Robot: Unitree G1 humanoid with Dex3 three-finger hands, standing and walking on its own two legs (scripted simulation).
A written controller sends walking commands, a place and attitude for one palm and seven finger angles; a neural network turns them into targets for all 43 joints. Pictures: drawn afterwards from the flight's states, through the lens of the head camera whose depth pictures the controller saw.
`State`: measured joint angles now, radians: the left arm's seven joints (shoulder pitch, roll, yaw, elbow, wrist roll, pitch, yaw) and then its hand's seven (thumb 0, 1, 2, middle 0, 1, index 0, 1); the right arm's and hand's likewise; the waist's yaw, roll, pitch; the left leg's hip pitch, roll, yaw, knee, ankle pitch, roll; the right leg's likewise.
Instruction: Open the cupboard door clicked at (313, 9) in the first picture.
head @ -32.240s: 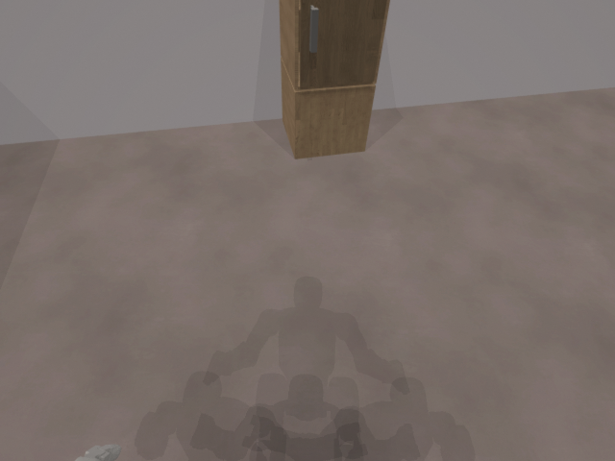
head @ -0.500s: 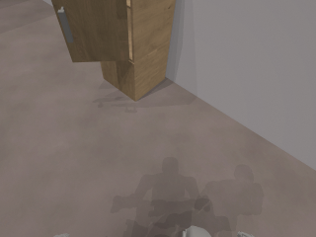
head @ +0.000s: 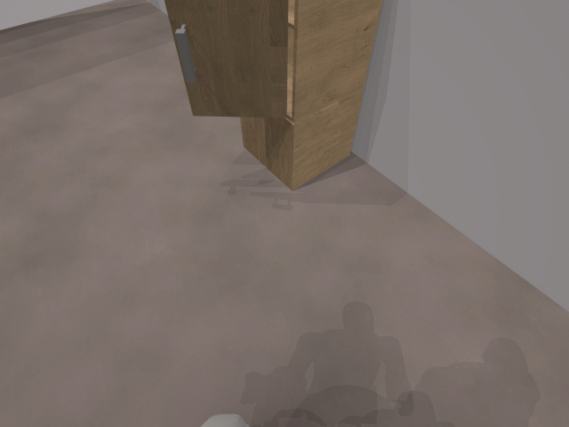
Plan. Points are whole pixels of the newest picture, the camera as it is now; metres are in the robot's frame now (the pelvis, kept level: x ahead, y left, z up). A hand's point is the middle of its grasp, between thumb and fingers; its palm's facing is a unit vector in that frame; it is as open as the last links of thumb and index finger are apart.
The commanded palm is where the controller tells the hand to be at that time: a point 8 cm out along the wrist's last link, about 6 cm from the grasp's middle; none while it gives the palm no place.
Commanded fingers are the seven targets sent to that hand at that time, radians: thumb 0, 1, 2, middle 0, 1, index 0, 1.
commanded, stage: take the last steps up to it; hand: left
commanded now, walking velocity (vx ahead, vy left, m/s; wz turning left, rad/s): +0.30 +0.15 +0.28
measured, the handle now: (187, 53) +1.14 +0.37 -0.09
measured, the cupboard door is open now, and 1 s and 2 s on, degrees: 49 49 49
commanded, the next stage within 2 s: come to a stop and stand still in 1.62 s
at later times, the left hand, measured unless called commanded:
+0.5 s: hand (161, 413) +0.16 +0.21 -0.16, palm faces +0.08 -0.97 -0.21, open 7.4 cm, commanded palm none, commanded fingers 0.00 0.90 0.90 -0.20 -0.30 -0.20 -0.30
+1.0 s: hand (165, 424) +0.14 +0.21 -0.18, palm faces +0.27 -0.95 -0.14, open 7.3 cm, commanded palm none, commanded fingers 0.00 0.90 0.90 -0.20 -0.30 -0.20 -0.30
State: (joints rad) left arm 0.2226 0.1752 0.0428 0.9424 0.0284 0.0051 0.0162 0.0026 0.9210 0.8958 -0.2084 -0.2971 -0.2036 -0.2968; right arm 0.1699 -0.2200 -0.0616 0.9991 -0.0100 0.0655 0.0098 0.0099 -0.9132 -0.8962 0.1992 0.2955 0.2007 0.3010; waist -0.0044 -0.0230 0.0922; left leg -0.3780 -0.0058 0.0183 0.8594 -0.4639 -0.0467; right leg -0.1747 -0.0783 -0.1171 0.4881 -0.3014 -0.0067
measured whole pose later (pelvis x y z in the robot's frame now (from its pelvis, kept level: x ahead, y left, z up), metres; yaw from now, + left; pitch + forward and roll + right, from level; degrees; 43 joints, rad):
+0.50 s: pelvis +0.09 +0.01 -0.01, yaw +4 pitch +0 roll +2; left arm 0.17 0.19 0.05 0.98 0.03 0.00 -0.03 0.01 0.91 0.90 -0.20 -0.30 -0.20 -0.30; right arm 0.38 -0.15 -0.01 1.09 -0.02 -0.03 -0.01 0.01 -0.91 -0.90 0.20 0.30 0.21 0.30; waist -0.01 0.01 0.05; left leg -0.05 -0.04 0.02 0.40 -0.35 0.03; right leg -0.39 -0.07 -0.09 0.64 -0.28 0.01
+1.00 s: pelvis +0.27 +0.07 -0.02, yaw +8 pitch +0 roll +0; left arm 0.45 0.12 0.04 1.16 0.02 -0.04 0.00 0.00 0.92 0.90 -0.21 -0.30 -0.20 -0.30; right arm 0.11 -0.19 -0.04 0.99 -0.03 -0.04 0.03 0.01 -0.91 -0.90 0.20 0.30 0.20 0.30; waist 0.06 -0.01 0.05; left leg -0.38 0.05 0.10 0.53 -0.17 0.02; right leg -0.03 -0.11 -0.15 0.51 -0.44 0.05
